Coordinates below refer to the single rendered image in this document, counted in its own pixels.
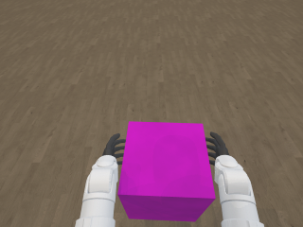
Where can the right robot hand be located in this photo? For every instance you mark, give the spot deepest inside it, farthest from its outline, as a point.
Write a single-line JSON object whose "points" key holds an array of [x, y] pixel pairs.
{"points": [[219, 147]]}

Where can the robot left forearm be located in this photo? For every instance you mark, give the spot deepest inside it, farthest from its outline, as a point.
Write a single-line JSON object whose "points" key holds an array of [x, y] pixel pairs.
{"points": [[99, 197]]}

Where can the robot right forearm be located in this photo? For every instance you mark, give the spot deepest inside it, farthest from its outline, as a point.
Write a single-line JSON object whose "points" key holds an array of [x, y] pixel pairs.
{"points": [[236, 194]]}

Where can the carton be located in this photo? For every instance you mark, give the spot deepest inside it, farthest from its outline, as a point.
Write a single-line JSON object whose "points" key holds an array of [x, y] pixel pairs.
{"points": [[165, 173]]}

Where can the left robot hand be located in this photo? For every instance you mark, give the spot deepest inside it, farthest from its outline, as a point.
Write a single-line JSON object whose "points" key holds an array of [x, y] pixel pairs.
{"points": [[111, 147]]}

